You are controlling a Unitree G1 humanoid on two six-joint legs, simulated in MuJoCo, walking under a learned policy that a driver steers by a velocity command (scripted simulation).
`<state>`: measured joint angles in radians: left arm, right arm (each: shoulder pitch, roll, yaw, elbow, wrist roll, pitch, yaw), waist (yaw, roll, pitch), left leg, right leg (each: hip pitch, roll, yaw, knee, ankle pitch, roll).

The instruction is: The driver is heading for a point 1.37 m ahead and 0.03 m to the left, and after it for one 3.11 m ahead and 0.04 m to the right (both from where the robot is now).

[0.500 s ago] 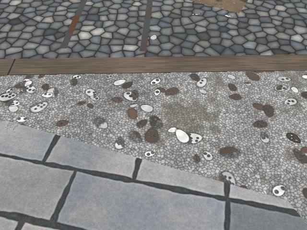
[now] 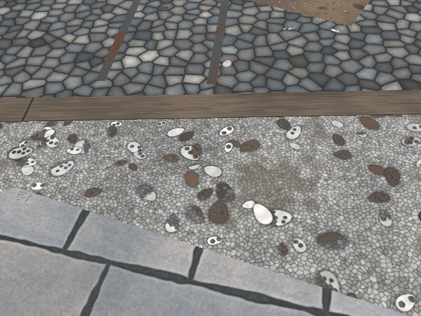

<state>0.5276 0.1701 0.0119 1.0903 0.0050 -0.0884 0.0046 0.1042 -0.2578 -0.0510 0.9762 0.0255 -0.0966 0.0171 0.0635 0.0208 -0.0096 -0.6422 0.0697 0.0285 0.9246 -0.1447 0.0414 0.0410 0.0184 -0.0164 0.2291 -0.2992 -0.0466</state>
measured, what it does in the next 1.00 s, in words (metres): walks ahead: left foot, then right foot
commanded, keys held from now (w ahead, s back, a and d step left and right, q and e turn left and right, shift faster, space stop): w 1.00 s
